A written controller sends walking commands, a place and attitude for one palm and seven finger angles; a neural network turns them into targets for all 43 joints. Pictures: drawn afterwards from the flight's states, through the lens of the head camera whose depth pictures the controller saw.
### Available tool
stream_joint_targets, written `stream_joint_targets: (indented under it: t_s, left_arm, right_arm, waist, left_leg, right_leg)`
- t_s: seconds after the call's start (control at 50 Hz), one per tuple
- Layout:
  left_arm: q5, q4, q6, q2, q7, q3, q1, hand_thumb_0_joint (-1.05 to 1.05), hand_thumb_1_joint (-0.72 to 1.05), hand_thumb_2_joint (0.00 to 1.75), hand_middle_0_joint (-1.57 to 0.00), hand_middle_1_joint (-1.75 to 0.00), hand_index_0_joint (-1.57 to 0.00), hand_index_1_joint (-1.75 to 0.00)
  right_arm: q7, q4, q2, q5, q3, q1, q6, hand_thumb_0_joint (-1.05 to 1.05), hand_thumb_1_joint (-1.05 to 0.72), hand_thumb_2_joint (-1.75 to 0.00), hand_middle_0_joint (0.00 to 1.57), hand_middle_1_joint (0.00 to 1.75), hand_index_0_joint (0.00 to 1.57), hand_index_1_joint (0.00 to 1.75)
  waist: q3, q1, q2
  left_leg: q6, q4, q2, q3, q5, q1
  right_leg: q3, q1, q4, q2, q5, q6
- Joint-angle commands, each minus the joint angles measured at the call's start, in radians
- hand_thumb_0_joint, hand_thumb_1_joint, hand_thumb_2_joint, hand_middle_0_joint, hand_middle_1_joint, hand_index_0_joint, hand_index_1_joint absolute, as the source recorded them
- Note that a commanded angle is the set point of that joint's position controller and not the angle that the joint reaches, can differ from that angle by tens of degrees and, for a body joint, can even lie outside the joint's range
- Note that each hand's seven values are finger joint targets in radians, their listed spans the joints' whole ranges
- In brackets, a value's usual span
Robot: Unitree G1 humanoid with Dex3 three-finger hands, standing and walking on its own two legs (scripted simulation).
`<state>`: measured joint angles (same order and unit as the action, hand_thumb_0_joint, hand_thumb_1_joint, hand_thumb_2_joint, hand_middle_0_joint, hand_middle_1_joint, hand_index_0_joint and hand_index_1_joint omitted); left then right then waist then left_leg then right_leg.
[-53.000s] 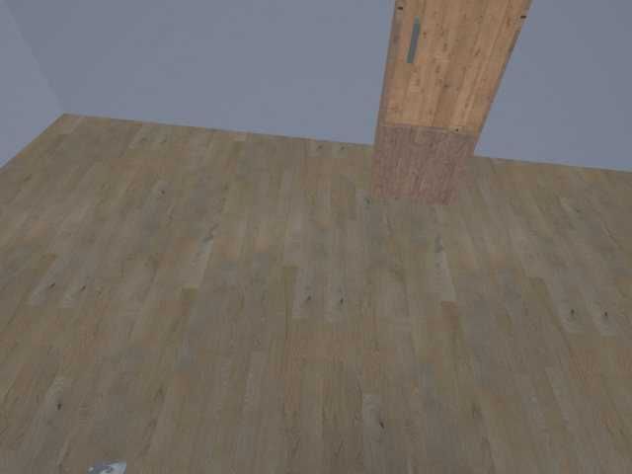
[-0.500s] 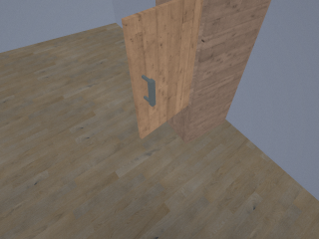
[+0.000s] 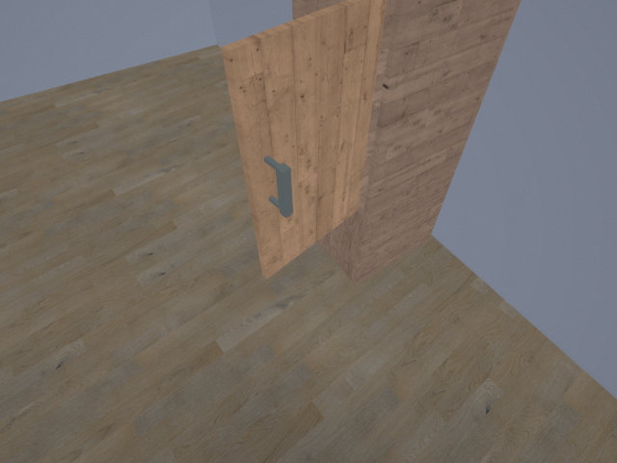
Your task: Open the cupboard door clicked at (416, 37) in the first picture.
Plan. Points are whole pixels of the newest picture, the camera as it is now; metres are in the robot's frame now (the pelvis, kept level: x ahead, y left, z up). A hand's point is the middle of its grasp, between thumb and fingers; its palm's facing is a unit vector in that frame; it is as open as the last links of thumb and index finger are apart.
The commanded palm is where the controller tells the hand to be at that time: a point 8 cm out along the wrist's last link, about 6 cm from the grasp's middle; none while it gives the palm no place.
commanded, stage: look to check the result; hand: left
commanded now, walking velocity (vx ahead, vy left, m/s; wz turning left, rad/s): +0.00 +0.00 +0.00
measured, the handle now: (278, 186) +0.61 +0.09 -0.03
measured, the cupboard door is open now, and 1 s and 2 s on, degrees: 100 100 100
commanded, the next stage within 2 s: stand and wait in 0.42 s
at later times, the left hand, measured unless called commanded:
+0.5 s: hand out of the picture +0.08 +0.22 -0.16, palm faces -0.01 -0.95 -0.31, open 7.4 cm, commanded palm none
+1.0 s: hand out of the picture +0.08 +0.21 -0.17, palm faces -0.02 -0.96 -0.28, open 7.4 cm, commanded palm none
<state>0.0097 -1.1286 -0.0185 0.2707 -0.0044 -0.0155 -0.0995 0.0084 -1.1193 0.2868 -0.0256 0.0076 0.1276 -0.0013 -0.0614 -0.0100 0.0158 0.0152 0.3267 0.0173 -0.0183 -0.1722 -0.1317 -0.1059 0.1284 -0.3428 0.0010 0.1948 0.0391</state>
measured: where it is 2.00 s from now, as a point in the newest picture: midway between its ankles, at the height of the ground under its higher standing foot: outside the picture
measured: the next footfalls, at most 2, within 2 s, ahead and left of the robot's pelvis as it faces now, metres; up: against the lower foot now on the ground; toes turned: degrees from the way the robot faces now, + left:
none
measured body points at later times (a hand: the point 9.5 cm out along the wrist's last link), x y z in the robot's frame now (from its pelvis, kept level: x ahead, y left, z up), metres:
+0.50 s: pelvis +0.02 -0.01 +0.00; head +0.04 -0.02 +0.45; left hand +0.08 +0.27 -0.14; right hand +0.08 -0.28 -0.15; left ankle +0.00 +0.13 -0.75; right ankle +0.00 -0.09 -0.75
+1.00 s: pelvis +0.02 -0.01 +0.00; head +0.04 -0.02 +0.45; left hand +0.08 +0.26 -0.14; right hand +0.05 -0.27 -0.16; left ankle +0.00 +0.13 -0.75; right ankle +0.00 -0.09 -0.75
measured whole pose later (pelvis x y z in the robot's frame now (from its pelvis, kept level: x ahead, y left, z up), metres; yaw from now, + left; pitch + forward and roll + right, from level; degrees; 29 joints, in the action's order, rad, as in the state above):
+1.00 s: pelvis +0.02 -0.01 +0.00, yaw -1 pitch -1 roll +0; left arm 0.00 -1.14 -0.02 0.25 -0.01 -0.01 -0.16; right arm 0.02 -1.14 0.25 -0.02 0.00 0.18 0.00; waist -0.05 -0.01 0.01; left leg 0.03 0.31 0.04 -0.03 -0.20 -0.08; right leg -0.09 0.08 -0.32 0.03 0.21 0.05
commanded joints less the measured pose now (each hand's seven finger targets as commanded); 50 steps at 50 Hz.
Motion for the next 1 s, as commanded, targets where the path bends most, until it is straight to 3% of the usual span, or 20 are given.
stream_joint_targets:
  t_s: [0.0, 0.08, 0.16, 0.52, 0.8, 0.98]
  left_arm:
    - [-0.001, 0.044, -0.017, 0.193, -0.017, -0.035, 0.001, 0.0, 0.9, 0.9, -0.2, -0.3, -0.2, -0.3]
    - [-0.002, 0.038, -0.019, 0.194, -0.019, -0.036, -0.012, 0.0, 0.9, 0.9, -0.2, -0.3, -0.2, -0.3]
    - [-0.004, 0.031, -0.018, 0.194, -0.019, -0.033, -0.019, 0.0, 0.9, 0.9, -0.2, -0.3, -0.2, -0.3]
    - [-0.005, 0.033, -0.02, 0.179, -0.025, -0.033, -0.038, 0.0, 0.9, 0.9, -0.2, -0.3, -0.2, -0.3]
    - [-0.006, 0.035, -0.019, 0.162, -0.025, -0.031, -0.053, 0.0, 0.9, 0.9, -0.2, -0.3, -0.2, -0.3]
    - [-0.006, 0.027, -0.019, 0.153, -0.023, -0.029, -0.068, 0.0, 0.9, 0.9, -0.2, -0.3, -0.2, -0.3]
  right_arm:
    - [0.014, 0.039, 0.158, 0.005, 0.023, 0.006, -0.014, 0.0, -0.9, -0.9, 0.2, 0.3, 0.2, 0.3]
    - [0.016, 0.04, 0.16, 0.008, 0.024, 0.01, -0.011, 0.0, -0.9, -0.9, 0.2, 0.3, 0.2, 0.3]
    - [0.017, 0.035, 0.16, 0.007, 0.023, 0.013, -0.009, 0.0, -0.9, -0.9, 0.2, 0.3, 0.2, 0.3]
    - [0.023, 0.03, 0.138, 0.007, 0.02, 0.036, -0.011, 0.0, -0.9, -0.9, 0.2, 0.3, 0.2, 0.3]
    - [0.025, 0.024, 0.119, 0.007, 0.02, 0.058, -0.01, 0.0, -0.9, -0.9, 0.2, 0.3, 0.2, 0.3]
    - [0.024, 0.021, 0.114, 0.008, 0.019, 0.068, -0.01, 0.0, -0.9, -0.9, 0.2, 0.3, 0.2, 0.3]
  waist:
    - [0.088, 0.004, -0.006]
    - [0.092, 0.005, -0.027]
    - [0.096, 0.002, -0.004]
    - [0.095, 0.004, -0.015]
    - [0.068, 0.004, -0.011]
    - [0.049, 0.007, -0.009]
  left_leg:
    - [-0.032, -0.036, 0.101, 0.087, 0.16, 0.018]
    - [-0.033, -0.033, 0.101, 0.081, 0.159, 0.033]
    - [-0.031, -0.032, 0.103, 0.076, 0.163, 0.044]
    - [-0.027, -0.03, 0.106, 0.062, 0.206, 0.051]
    - [-0.026, -0.031, 0.103, 0.057, 0.185, 0.046]
    - [-0.027, -0.039, 0.102, 0.057, 0.147, 0.043]
  right_leg:
    - [0.134, -0.045, 0.07, -0.143, -0.187, 0.013]
    - [0.132, -0.051, 0.078, -0.141, -0.203, 0.011]
    - [0.136, -0.053, 0.078, -0.144, -0.224, 0.012]
    - [0.135, -0.079, 0.063, -0.139, -0.321, 0.014]
    - [0.138, -0.068, 0.072, -0.137, -0.306, 0.011]
    - [0.144, -0.044, 0.087, -0.131, -0.228, 0.013]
